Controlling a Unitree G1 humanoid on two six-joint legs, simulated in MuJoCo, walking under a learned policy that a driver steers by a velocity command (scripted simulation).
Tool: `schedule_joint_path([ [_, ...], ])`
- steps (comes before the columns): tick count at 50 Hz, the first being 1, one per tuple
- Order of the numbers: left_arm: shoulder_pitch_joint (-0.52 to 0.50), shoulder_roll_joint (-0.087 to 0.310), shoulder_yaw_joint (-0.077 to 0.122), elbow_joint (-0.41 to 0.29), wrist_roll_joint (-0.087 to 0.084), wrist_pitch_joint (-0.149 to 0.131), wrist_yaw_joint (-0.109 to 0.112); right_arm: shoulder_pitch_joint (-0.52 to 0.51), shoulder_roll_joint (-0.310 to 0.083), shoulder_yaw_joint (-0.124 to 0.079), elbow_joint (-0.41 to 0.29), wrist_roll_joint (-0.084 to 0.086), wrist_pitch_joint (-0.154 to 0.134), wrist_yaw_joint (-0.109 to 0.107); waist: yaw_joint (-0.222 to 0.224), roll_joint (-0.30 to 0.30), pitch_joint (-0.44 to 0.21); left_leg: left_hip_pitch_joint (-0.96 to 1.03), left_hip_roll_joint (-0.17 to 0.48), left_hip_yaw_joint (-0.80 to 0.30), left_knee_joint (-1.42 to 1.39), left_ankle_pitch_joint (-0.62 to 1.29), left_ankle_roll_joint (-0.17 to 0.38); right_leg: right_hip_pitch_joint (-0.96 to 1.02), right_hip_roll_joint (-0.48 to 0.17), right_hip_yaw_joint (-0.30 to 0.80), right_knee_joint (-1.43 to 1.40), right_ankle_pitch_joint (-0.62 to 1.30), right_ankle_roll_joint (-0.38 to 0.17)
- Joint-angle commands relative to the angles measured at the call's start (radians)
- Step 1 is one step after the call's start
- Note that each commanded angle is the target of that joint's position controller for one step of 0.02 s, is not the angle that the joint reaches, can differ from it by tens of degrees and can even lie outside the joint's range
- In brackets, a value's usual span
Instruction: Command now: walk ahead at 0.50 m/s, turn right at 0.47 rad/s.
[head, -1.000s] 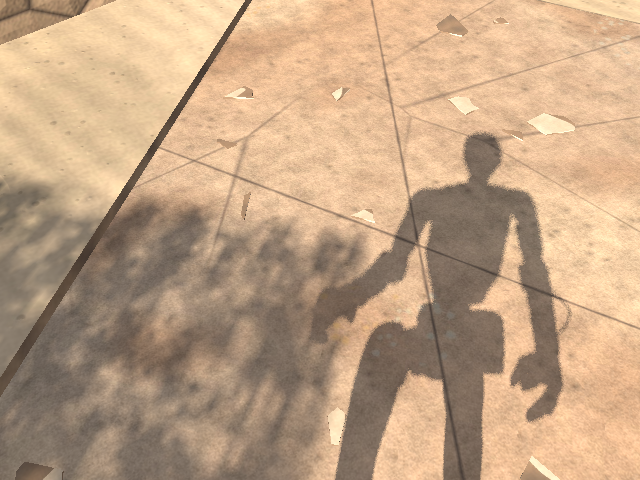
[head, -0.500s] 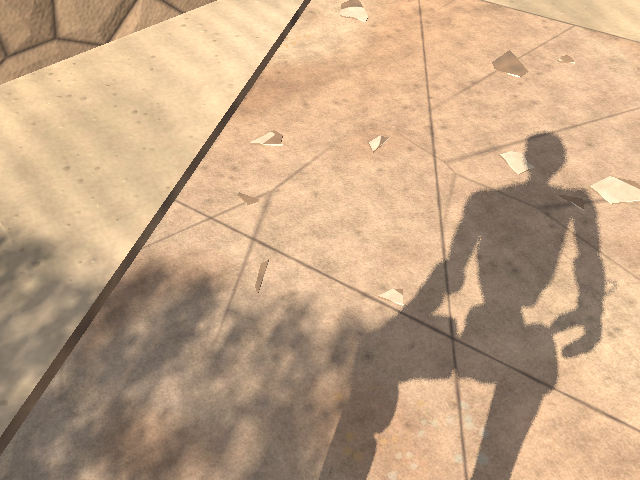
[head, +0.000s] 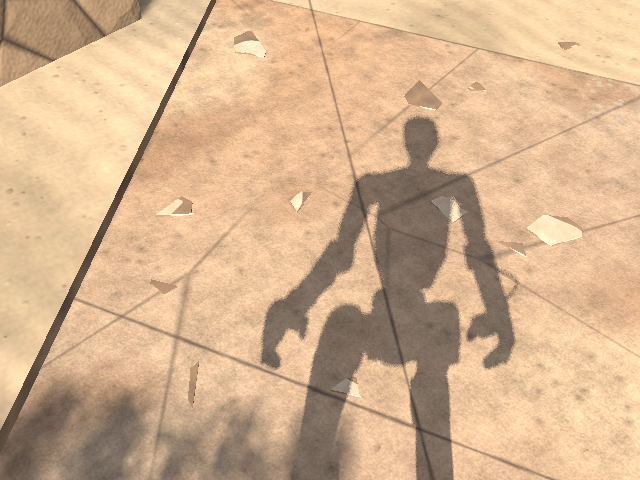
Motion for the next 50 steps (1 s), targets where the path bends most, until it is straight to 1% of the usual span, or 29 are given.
schedule_joint_path([
  [1, 0.031, 0.022, 0.012, -0.057, 0.008, 0.014, -0.001, -0.037, -0.122, -0.025, -0.045, -0.005, -0.018, -0.016, 0.034, 0.117, 0.012, 0.031, 0.282, -0.156, -0.231, 0.152, 0.130, -0.101, -0.054, 0.063, -0.047, 0.128, 0.010],
  [6, -0.117, 0.005, -0.001, -0.113, 0.016, 0.005, -0.031, 0.003, -0.155, -0.032, -0.041, 0.000, -0.004, -0.036, -0.006, 0.092, 0.050, 0.092, 0.267, -0.019, -0.242, 0.213, 0.110, -0.110, -0.033, -0.010, -0.313, 0.313, 0.018],
  [11, -0.262, -0.002, -0.015, -0.195, 0.014, 0.006, -0.065, 0.088, -0.185, -0.044, -0.025, 0.020, 0.027, -0.039, -0.051, 0.084, 0.097, 0.263, 0.315, 0.044, -0.178, 0.308, 0.099, -0.152, -0.008, -0.090, -0.455, 0.234, -0.013],
  [12, -0.267, 0.006, -0.013, -0.208, 0.013, 0.007, -0.072, 0.085, -0.194, -0.047, -0.027, 0.025, 0.035, -0.039, -0.042, 0.093, 0.092, 0.288, 0.322, 0.058, -0.145, 0.387, 0.090, -0.132, 0.006, -0.109, -0.471, 0.191, -0.026],
  [14, -0.224, 0.041, 0.003, -0.221, 0.011, 0.011, -0.078, 0.059, -0.225, -0.055, -0.041, 0.032, 0.047, -0.042, 0.005, 0.132, 0.035, 0.313, 0.322, 0.088, -0.018, 0.722, 0.069, -0.006, 0.070, -0.169, -0.477, 0.092, -0.063],
  [15, -0.144, 0.072, 0.020, -0.210, 0.008, 0.012, -0.079, 0.045, -0.240, -0.059, -0.047, 0.035, 0.055, -0.044, 0.056, 0.149, -0.016, 0.308, 0.315, 0.100, 0.110, 0.870, 0.058, 0.106, 0.114, -0.194, -0.480, 0.048, -0.087],
  [16, 0.002, 0.121, 0.047, -0.177, 0.005, 0.012, -0.073, 0.020, -0.244, -0.058, -0.055, 0.041, 0.061, -0.044, 0.141, 0.138, -0.092, 0.248, 0.284, 0.121, 0.307, 0.891, 0.031, 0.313, 0.161, -0.204, -0.552, 0.102, -0.122],
  [17, 0.165, 0.206, 0.086, -0.135, 0.007, 0.019, -0.052, 0.023, -0.225, -0.050, -0.072, 0.029, 0.056, -0.045, 0.209, 0.059, -0.182, 0.024, 0.242, 0.121, 0.599, 0.637, -0.019, 0.620, 0.109, -0.061, -0.596, 0.121, -0.172],
  [18, 0.149, 0.319, 0.101, -0.132, 0.001, 0.014, -0.042, 0.112, -0.054, 0.000, -0.128, -0.011, 0.028, -0.029, 0.079, -0.215, -0.243, -0.444, 0.038, 0.044, 0.961, -0.339, -0.081, 0.948, -0.153, 0.491, -0.666, 0.025, -0.346],
  [19, 0.194, 0.256, 0.076, -0.163, 0.019, -0.002, -0.047, 0.027, -0.112, -0.003, -0.153, 0.032, -0.023, -0.014, 0.131, -0.111, -0.387, -0.568, -0.013, -0.207, 1.085, -0.433, -0.065, 1.024, -0.240, 0.788, -0.836, -0.082, -0.403],
  [20, 0.165, 0.190, 0.057, -0.154, 0.028, -0.015, -0.051, -0.084, -0.157, -0.016, -0.183, 0.070, -0.046, -0.006, 0.150, -0.051, -0.255, -0.661, 0.037, -0.230, 1.071, -0.338, -0.035, 0.958, -0.214, 0.649, -0.858, 0.007, -0.339],
  [21, 0.099, 0.155, 0.046, -0.164, 0.021, -0.024, -0.050, -0.095, -0.149, -0.012, -0.182, 0.060, -0.056, -0.010, 0.107, 0.010, -0.173, -0.633, 0.083, -0.231, 0.986, -0.246, -0.017, 0.814, -0.171, 0.511, -0.847, 0.096, -0.301],
  [22, 0.017, 0.117, 0.034, -0.183, 0.020, -0.025, -0.049, -0.086, -0.155, -0.019, -0.165, 0.033, -0.053, -0.017, 0.061, 0.049, -0.118, -0.554, 0.117, -0.231, 0.898, -0.197, -0.021, 0.661, -0.128, 0.403, -0.853, 0.194, -0.271],
  [23, -0.029, 0.094, 0.024, -0.202, 0.029, -0.027, -0.044, -0.060, -0.169, -0.029, -0.159, 0.024, -0.039, -0.018, 0.024, 0.036, -0.102, -0.473, 0.140, -0.239, 0.843, -0.164, -0.028, 0.557, -0.102, 0.343, -0.872, 0.267, -0.258],
  [25, -0.035, 0.106, 0.023, -0.210, 0.027, -0.031, -0.035, -0.048, -0.155, -0.033, -0.167, 0.013, -0.011, -0.017, -0.003, 0.040, -0.082, -0.415, 0.142, -0.226, 0.754, -0.136, -0.055, 0.459, -0.077, 0.296, -0.905, 0.331, -0.258],
  [28, 0.014, 0.150, 0.034, -0.202, 0.021, -0.032, -0.014, -0.142, -0.119, -0.022, -0.205, -0.002, 0.006, -0.023, 0.015, 0.032, -0.039, -0.434, 0.116, -0.201, 0.569, 0.002, -0.098, 0.388, -0.042, 0.226, -0.925, 0.371, -0.246],
  [32, 0.066, 0.151, 0.034, -0.192, 0.016, -0.022, -0.003, -0.282, -0.092, -0.006, -0.248, 0.007, 0.000, -0.010, 0.072, -0.022, -0.010, -0.360, 0.050, -0.189, 0.269, 0.247, -0.099, 0.345, 0.018, 0.181, -0.907, 0.240, -0.181],
  [36, 0.119, 0.144, 0.034, -0.173, 0.009, -0.014, -0.002, -0.344, -0.125, -0.010, -0.287, 0.022, -0.014, 0.005, 0.096, -0.044, -0.008, -0.327, 0.023, -0.214, 0.158, 0.247, -0.080, 0.418, -0.019, 0.267, -0.834, 0.174, -0.162],
  [39, 0.112, 0.146, 0.035, -0.179, 0.013, -0.002, 0.007, -0.301, -0.160, -0.023, -0.287, 0.025, -0.032, 0.014, 0.063, -0.080, -0.020, -0.262, 0.012, -0.216, 0.117, 0.122, -0.049, 0.484, -0.044, 0.350, -0.742, 0.202, -0.146],
  [40, 0.094, 0.136, 0.031, -0.187, 0.014, 0.002, 0.008, -0.228, -0.172, -0.031, -0.268, 0.023, -0.038, 0.012, 0.022, -0.090, -0.045, -0.166, 0.002, -0.197, 0.081, 0.117, -0.028, 0.478, -0.021, 0.350, -0.688, 0.249, -0.129],
  [41, 0.078, 0.100, 0.017, -0.202, 0.018, 0.001, 0.005, -0.115, -0.206, -0.047, -0.246, 0.009, -0.044, 0.007, -0.034, -0.075, -0.126, 0.024, 0.048, -0.224, 0.087, 0.125, 0.010, 0.429, 0.033, 0.312, -0.547, 0.292, -0.096],
  [42, 0.081, 0.048, -0.004, -0.228, 0.038, -0.002, 0.003, 0.054, -0.267, -0.061, -0.231, -0.003, -0.042, -0.001, -0.095, 0.045, -0.276, 0.298, 0.229, -0.403, 0.109, 0.081, 0.071, 0.282, 0.106, 0.214, -0.255, 0.118, -0.052],
  [43, 0.235, 0.007, -0.017, -0.253, -0.001, -0.011, 0.001, 0.122, -0.322, -0.075, -0.193, -0.008, -0.027, 0.006, -0.013, 0.426, -0.376, 0.576, 0.432, -0.889, -0.005, -0.154, 0.226, -0.076, 0.214, 0.123, 0.043, -0.353, 0.005],
  [44, 0.219, 0.120, 0.000, -0.222, -0.011, -0.009, 0.005, 0.087, -0.216, -0.051, -0.218, 0.015, -0.022, 0.010, -0.037, 0.291, -0.289, 0.527, 0.426, -0.916, -0.046, -0.357, 0.198, -0.191, 0.128, 0.154, 0.168, -0.317, 0.016],
  [45, 0.109, 0.168, 0.013, -0.237, -0.002, -0.003, 0.004, 0.042, -0.158, -0.035, -0.231, 0.019, -0.013, 0.004, -0.062, 0.190, -0.167, 0.401, 0.385, -0.746, -0.057, -0.332, 0.153, -0.217, 0.095, 0.125, 0.189, -0.221, 0.021],
  [46, 0.059, 0.157, 0.014, -0.248, 0.008, 0.002, 0.005, -0.009, -0.147, -0.027, -0.236, 0.009, -0.005, 0.003, -0.041, 0.115, -0.096, 0.268, 0.345, -0.621, -0.076, -0.206, 0.132, -0.176, 0.058, 0.094, 0.169, -0.148, 0.026],
  [47, 0.027, 0.142, 0.016, -0.261, 0.018, 0.002, 0.001, -0.037, -0.130, -0.022, -0.229, 0.004, 0.000, 0.001, -0.023, 0.112, -0.045, 0.174, 0.310, -0.535, -0.099, -0.108, 0.130, -0.154, 0.030, 0.092, 0.121, -0.102, 0.026],
  [48, 0.037, 0.122, 0.016, -0.266, 0.012, 0.007, -0.006, -0.048, -0.124, -0.018, -0.224, -0.003, -0.002, -0.002, 0.000, 0.141, -0.033, 0.113, 0.285, -0.462, -0.123, -0.049, 0.122, -0.106, 0.003, 0.089, 0.092, -0.075, 0.023],
  [50, 0.039, 0.084, 0.009, -0.276, 0.002, 0.018, -0.011, -0.045, -0.126, -0.021, -0.209, 0.005, -0.009, -0.002, 0.009, 0.161, -0.023, 0.075, 0.268, -0.363, -0.168, 0.019, 0.133, -0.092, -0.016, 0.062, 0.048, -0.057, 0.028],
])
